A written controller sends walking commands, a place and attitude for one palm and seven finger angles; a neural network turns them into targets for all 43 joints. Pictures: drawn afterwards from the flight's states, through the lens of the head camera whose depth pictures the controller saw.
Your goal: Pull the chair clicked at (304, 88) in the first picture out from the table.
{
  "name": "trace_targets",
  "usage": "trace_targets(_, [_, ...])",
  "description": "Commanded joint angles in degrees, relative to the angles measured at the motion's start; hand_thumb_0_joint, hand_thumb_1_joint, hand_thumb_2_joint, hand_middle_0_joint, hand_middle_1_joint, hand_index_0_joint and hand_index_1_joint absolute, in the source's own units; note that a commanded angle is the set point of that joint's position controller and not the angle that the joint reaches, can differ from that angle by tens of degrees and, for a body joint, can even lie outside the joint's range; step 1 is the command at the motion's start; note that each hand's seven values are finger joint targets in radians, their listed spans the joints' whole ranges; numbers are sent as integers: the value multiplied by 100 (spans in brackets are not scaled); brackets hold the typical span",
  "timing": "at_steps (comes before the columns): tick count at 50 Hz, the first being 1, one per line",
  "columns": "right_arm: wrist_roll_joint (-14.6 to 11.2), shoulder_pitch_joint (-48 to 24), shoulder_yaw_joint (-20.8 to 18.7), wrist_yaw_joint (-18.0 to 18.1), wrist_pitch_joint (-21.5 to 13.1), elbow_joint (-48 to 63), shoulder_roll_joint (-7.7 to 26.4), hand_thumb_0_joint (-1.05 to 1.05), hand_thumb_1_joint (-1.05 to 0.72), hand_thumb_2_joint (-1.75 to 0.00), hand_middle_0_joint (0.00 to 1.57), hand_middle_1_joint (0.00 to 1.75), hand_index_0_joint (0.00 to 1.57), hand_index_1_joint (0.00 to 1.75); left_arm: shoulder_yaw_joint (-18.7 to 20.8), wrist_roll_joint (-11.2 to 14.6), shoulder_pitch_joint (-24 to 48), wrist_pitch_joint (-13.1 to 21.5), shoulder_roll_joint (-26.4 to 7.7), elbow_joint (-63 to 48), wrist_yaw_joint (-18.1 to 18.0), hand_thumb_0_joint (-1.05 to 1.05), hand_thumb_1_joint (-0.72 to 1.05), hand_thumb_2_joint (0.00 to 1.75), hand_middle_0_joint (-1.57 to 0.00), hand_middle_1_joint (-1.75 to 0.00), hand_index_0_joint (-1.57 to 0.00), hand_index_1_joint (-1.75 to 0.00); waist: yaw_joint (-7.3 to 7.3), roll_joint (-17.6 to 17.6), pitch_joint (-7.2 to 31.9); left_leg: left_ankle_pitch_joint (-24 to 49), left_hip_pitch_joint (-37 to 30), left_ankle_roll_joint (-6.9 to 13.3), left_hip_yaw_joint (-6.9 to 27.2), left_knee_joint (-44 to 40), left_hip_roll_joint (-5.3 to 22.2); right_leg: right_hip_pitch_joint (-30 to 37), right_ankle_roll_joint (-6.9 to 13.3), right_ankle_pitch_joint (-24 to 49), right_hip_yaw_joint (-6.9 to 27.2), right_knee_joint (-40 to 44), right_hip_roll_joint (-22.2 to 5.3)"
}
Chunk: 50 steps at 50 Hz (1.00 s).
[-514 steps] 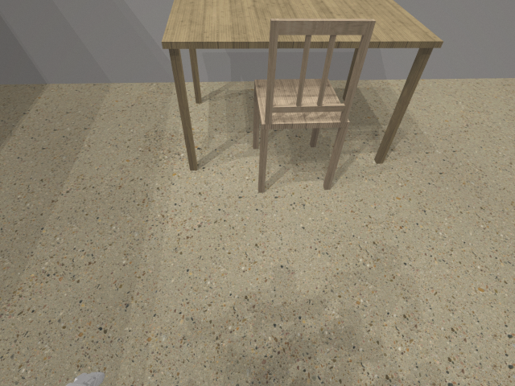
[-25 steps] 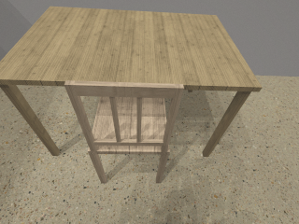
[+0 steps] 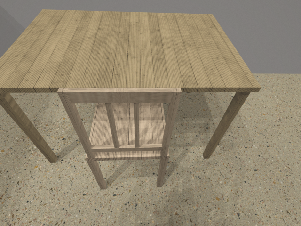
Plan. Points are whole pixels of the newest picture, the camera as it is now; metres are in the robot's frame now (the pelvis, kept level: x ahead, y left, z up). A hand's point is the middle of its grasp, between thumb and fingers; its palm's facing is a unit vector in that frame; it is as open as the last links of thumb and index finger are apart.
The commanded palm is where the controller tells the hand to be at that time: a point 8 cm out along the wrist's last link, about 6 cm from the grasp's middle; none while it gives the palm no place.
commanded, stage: look again from close up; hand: left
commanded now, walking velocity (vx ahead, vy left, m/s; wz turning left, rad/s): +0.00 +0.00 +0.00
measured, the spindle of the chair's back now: (113, 127) +0.47 +0.17 -0.10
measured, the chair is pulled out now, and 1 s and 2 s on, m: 0.00 0.00 0.00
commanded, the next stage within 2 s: raise the hand toward the chair's back in 0.76 s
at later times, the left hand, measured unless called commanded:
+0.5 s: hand out of the picture -0.02 +0.13 -0.18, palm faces +0.04 -0.99 -0.13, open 7.4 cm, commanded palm none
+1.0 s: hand out of the picture +0.10 +0.19 -0.11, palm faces +0.24 -0.93 -0.28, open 7.4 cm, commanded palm +0.10 +0.20 -0.07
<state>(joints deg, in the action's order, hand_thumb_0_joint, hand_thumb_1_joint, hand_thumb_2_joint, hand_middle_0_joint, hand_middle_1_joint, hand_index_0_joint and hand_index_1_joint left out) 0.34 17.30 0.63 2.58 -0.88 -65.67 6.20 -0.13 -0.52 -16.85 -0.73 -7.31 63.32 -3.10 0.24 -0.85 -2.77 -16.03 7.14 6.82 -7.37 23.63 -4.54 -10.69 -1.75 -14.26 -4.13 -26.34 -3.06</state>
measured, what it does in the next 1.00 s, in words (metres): stands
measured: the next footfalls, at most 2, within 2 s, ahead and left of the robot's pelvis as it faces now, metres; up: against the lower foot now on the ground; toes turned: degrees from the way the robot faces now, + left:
none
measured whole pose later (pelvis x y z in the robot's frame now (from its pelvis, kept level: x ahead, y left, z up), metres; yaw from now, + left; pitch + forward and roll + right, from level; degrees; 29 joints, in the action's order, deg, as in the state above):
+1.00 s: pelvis +0.00 -0.02 +0.00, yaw +4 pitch +2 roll +1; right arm -2.4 24.2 0.7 2.8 -13.4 -54.4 10.0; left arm -0.5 6.0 -28.3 -4.4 -12.5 19.9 -9.6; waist 1.1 -1.2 1.6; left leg -15.0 10.6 5.1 -4.4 23.7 -6.4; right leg -17.4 0.5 -19.9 -2.8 -36.6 -2.8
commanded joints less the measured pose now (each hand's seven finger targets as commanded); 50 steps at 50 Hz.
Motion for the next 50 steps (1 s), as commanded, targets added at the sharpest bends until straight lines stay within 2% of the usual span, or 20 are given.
trace_targets(1, [14,492,-114,26,-42,71,619,0,-90,-90,20,30,20,30,69,-5,-516,83,-333,-75,-6,0,90,90,-20,-30,-20,-30,-30,123,-150,1958,138,-377,1186,-585,1171,-33,253,711,399,165,-296])
trace_targets(6, [12,460,-107,20,-31,55,592,0,-90,-90,20,30,20,30,60,-9,-539,91,-314,-26,-1,0,90,90,-20,-30,-20,-30,-22,72,-223,1650,175,-362,1167,-623,1140,-38,268,709,453,262,-320])
trace_targets(17, [9,451,-90,20,-42,30,568,0,-90,-90,20,30,20,30,51,-16,-611,117,-271,37,1,0,90,90,-20,-30,-20,-30,-24,102,-219,1548,129,-353,1140,-629,1113,-9,273,768,487,365,-359])
trace_targets(20, [11,469,-85,26,-49,18,563,0,-90,-90,20,30,20,30,54,-9,-627,129,-256,55,-3,0,90,90,-20,-30,-20,-30,-22,84,-187,1726,85,-362,1116,-583,1099,22,289,901,485,341,-377])
trace_targets(24, [8,454,-85,13,-50,0,531,0,-90,-90,20,30,20,30,48,-18,-637,139,-258,57,0,0,90,90,-20,-30,-20,-30,-25,45,-236,1506,146,-353,1119,-623,1083,17,285,854,501,413,-393])
trace_targets(30, [13,485,-84,25,-64,-9,530,0,-90,-90,20,30,20,30,50,-8,-656,145,-267,71,-2,0,90,90,-20,-30,-20,-30,-15,123,-104,1857,6,-371,1136,-587,1090,70,295,993,478,365,-385])
trace_targets(35, [10,519,-74,34,-61,-27,531,0,-90,-90,20,30,20,30,55,-6,-629,130,-258,79,0,0,90,90,-20,-30,-20,-30,-29,145,-223,1790,84,-392,1176,-653,1114,59,281,824,454,405,-371])
trace_targets(37, [6,490,-66,23,-51,-28,533,0,-90,-90,20,30,20,30,54,-12,-596,119,-272,80,6,0,90,90,-20,-30,-20,-30,-38,116,-359,1448,213,-390,1204,-747,1115,8,267,642,451,456,-368])
trace_targets(42, [14,530,-73,29,-59,-24,538,0,-90,-90,20,30,20,30,65,-10,-604,123,-261,85,7,0,90,90,-20,-30,-20,-30,-29,83,-270,1574,139,-392,1216,-732,1121,37,272,709,453,441,-362])
trace_targets(43, [-94,139,-43,-43,-153,476,885,0,-90,-90,20,30,20,30,-18,-78,-605,275,-575,153,-181,0,90,90,-20,-30,-20,-30,-62,25,-145,3921,536,-536,1227,227,1277,23,237,1821,349,132,-433])
trace_targets(44, [-183,501,-278,76,-973,2523,1932,0,-90,-90,20,30,20,30,437,898,3248,1331,-1622,-8792,-236,0,88,89,-20,-30,-20,-30,652,1485,2777,4172,-1647,-952,1518,-103,904,-292,170,1132,62,-500,240])
trace_targets(45, [-182,-118,-13,140,-1544,2169,1404,0,-90,-90,20,30,20,30,229,512,1412,894,-1218,-7506,-477,0,85,88,-20,-29,-20,-29,178,2056,2525,4803,-1560,-1266,1447,-590,1218,-841,363,-460,169,-1291,221])
trace_targets(46, [-194,7,-159,108,-1748,1731,1302,0,-90,-90,20,30,20,30,155,544,998,538,-967,-6825,-732,0,83,87,-19,-29,-19,-29,198,1772,1923,3853,-954,-1376,1403,-710,1079,-1188,295,-889,144,-1511,248])
trace_targets(47, [-296,131,-197,44,-1729,1671,1076,0,-90,-90,20,30,20,30,-521,629,-609,-99,261,-5486,-727,0,81,86,-19,-29,-19,-29,198,786,968,2881,-188,-1235,1486,-737,1019,-1474,263,-909,57,-1524,198])
trace_targets(48, [-358,142,-212,6,-1779,2106,1224,0,-90,-90,20,30,20,30,-944,854,-212,-51,584,-6292,-613,0,78,85,-19,-28,-19,-28,247,390,417,2342,253,-1009,1434,-452,980,-1511,219,-752,-20,-1307,156])
trace_targets(49, [-373,33,-273,19,-1912,2289,1436,0,-90,-90,20,30,20,30,-906,928,-140,224,419,-6738,-483,0,76,84,-19,-28,-19,-28,265,24,558,1932,302,-866,1335,-47,906,-1449,225,-600,-56,-976,194])
trace_targets(50, [-261,-86,-277,10,-2050,2448,1554,0,-90,-90,20,30,20,30,-940,867,-206,480,392,-6738,-382,0,74,83,-18,-27,-18,-27,312,-357,531,1490,597,-740,1288,390,752,-1455,259,-357,-91,-677,248])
